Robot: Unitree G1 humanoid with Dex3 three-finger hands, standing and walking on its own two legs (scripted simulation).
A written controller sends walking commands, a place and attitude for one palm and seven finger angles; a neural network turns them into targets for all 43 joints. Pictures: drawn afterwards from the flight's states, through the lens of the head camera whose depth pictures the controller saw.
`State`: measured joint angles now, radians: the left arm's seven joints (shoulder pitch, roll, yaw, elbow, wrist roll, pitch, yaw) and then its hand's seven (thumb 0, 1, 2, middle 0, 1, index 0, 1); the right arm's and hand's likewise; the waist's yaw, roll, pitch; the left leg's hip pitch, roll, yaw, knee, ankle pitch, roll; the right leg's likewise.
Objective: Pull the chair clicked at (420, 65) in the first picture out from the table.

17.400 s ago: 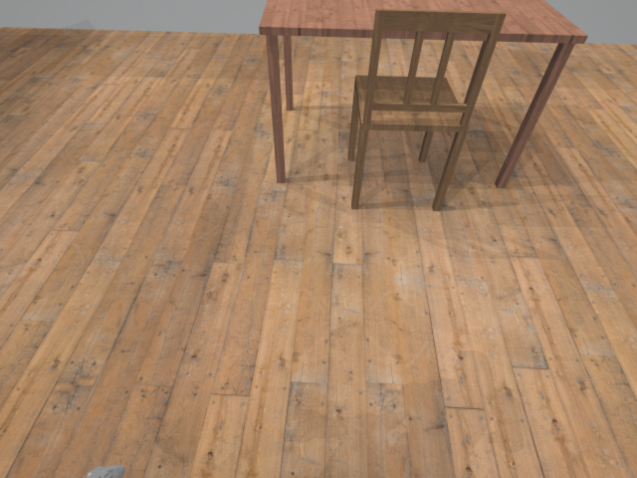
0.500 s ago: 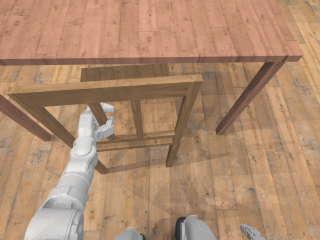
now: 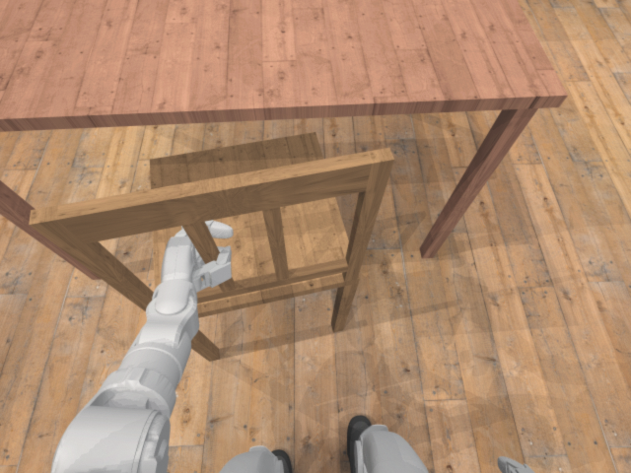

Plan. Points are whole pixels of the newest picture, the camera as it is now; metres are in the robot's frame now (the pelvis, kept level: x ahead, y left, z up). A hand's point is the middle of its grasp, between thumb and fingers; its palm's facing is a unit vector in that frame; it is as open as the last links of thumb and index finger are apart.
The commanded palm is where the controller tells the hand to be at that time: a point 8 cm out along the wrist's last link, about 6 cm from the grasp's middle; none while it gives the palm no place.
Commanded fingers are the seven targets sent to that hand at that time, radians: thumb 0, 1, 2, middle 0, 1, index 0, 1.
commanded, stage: step backward, pulling the chair out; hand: left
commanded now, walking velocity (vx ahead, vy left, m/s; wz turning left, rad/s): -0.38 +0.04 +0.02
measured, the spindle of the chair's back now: (213, 258) +0.41 +0.15 -0.09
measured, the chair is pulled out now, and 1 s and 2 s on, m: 0.08 0.20 0.40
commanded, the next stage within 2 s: none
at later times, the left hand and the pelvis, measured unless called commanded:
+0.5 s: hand (226, 321) +0.31 +0.11 -0.06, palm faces +0.05 -0.99 -0.14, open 5.3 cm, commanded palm +0.31 +0.16 -0.06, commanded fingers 0.00 0.90 0.90 -0.50 -1.45 -0.50 -1.45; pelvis -0.06 -0.01 +0.00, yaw +3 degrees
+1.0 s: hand (226, 346) +0.27 +0.11 -0.06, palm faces +0.03 -0.99 -0.15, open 5.3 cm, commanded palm +0.27 +0.16 -0.06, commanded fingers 0.00 0.90 0.90 -0.50 -1.45 -0.50 -1.45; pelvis -0.10 -0.01 +0.00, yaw +2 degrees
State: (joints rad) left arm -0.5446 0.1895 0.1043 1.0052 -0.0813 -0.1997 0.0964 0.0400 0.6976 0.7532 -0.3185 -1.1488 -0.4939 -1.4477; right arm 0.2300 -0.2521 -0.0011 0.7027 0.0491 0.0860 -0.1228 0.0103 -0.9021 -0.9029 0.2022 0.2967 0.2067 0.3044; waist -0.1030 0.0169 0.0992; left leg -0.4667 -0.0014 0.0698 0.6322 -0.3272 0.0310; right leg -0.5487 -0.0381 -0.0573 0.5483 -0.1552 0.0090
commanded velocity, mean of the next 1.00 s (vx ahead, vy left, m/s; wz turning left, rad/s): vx -0.38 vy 0.04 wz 0.00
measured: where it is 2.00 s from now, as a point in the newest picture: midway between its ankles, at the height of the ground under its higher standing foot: outside the picture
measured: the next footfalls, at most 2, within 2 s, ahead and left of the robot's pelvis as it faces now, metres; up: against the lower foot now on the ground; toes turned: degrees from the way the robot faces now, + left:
right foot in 1.22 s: -0.09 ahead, -0.13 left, +0.00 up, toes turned -4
left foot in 1.56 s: -0.17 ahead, +0.15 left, +0.00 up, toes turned -1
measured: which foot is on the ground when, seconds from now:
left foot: down 0.00-1.00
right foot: down 0.00-1.00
